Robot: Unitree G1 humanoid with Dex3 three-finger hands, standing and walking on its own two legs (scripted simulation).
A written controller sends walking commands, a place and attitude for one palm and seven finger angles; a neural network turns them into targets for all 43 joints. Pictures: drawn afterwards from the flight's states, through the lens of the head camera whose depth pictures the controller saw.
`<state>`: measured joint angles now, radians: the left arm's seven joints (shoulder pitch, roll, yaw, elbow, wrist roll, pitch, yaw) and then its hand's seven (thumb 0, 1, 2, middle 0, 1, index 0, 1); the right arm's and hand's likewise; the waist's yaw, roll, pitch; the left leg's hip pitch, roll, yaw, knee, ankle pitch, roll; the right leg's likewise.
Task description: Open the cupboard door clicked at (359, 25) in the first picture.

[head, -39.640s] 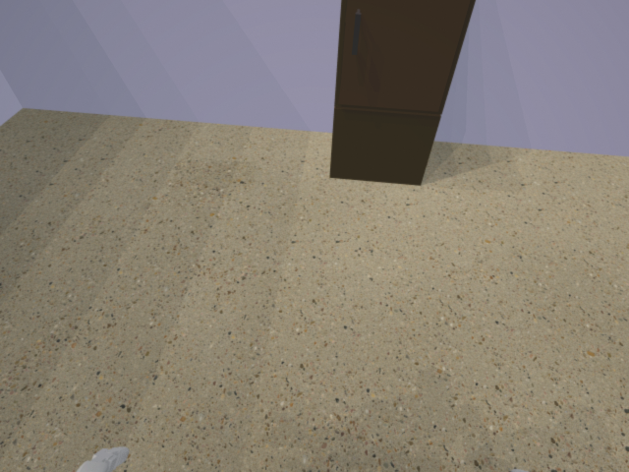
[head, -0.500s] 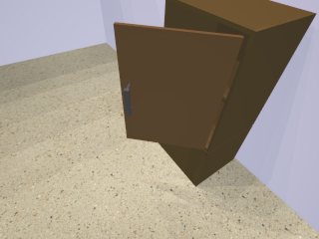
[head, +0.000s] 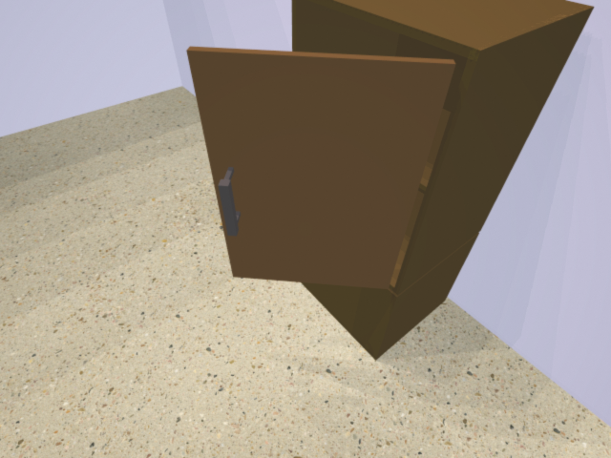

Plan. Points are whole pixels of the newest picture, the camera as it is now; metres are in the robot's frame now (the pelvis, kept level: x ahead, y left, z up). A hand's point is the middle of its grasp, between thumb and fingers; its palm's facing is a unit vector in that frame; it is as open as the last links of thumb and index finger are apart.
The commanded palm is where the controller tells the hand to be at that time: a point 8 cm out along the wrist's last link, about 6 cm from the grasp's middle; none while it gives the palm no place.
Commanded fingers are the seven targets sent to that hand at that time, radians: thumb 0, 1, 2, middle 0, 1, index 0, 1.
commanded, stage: shuffle to correct the standing spot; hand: left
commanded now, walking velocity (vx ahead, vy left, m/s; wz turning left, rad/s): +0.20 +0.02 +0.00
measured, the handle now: (231, 202) +0.60 +0.20 -0.03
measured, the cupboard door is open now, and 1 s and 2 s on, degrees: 46 46 46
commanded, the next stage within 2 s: come to a stop and stand still in 0.06 s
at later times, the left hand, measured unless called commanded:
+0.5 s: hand out of the picture +0.16 +0.18 -0.16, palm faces -0.01 -0.98 -0.20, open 7.4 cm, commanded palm none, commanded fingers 0.00 0.90 0.90 -0.20 -0.30 -0.20 -0.30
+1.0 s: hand out of the picture +0.04 +0.23 -0.17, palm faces +0.07 -0.99 -0.16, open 7.4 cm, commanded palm none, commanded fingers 0.00 0.90 0.90 -0.20 -0.30 -0.20 -0.30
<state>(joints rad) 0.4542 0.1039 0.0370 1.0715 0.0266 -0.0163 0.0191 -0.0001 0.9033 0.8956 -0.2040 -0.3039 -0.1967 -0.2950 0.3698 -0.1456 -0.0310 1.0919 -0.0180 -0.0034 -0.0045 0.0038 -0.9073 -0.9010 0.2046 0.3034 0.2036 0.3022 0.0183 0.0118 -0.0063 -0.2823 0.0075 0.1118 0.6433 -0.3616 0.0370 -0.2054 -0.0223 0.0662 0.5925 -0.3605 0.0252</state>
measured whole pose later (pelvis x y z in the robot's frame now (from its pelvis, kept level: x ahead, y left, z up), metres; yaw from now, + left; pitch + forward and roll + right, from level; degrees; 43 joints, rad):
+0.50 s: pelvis +0.07 +0.00 +0.01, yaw -2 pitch -2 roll +0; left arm 0.17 0.16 0.05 0.97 0.02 0.02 0.04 0.00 0.92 0.90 -0.20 -0.30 -0.19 -0.29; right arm 0.39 -0.06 -0.02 1.12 -0.02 -0.01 -0.05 0.00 -0.91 -0.90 0.21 0.30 0.21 0.30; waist -0.03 -0.02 0.10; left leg -0.11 -0.01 0.15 0.50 -0.35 0.05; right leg -0.34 -0.04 -0.07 0.58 -0.14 0.00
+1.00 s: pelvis +0.01 +0.05 +0.02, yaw -1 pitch -2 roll -2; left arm 0.29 0.20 0.08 1.01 0.03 0.05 0.01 0.00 0.91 0.90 -0.20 -0.30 -0.20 -0.29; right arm 0.34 -0.10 -0.02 1.04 -0.03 0.00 -0.03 0.00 -0.91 -0.90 0.20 0.30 0.20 0.30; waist 0.02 -0.05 -0.01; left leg -0.16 -0.01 0.07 0.41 -0.23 0.06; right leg -0.47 -0.01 0.02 0.98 -0.27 0.02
